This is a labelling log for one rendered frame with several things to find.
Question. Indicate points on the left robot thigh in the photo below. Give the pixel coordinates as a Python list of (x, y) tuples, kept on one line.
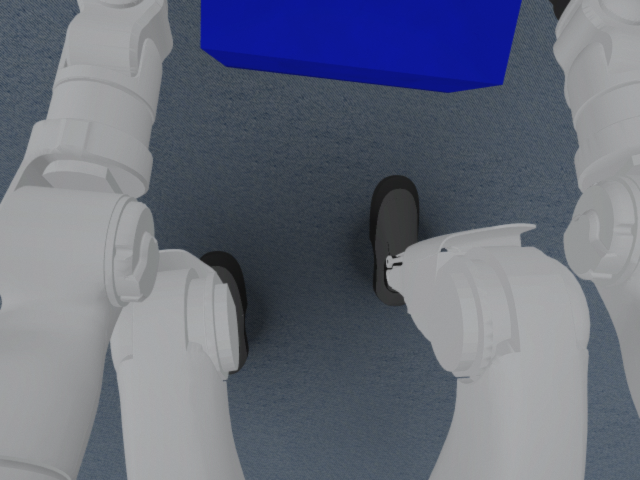
[(174, 404)]

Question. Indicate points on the right robot forearm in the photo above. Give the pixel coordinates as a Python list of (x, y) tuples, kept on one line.
[(598, 48)]

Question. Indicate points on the right robot hand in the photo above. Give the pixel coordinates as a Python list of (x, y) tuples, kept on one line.
[(559, 7)]

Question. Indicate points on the robot left upper arm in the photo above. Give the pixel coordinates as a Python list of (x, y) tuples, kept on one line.
[(70, 260)]

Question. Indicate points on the robot thigh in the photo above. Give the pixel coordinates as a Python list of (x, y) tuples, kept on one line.
[(174, 404), (502, 315)]

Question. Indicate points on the right robot thigh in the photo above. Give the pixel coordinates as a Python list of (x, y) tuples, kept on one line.
[(502, 315)]

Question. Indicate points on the left robot forearm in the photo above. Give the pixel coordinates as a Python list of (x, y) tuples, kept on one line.
[(105, 95)]

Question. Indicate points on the robot right upper arm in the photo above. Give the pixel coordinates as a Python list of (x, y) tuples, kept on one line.
[(602, 244)]

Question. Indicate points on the carton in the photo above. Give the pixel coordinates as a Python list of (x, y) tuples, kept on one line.
[(434, 45)]

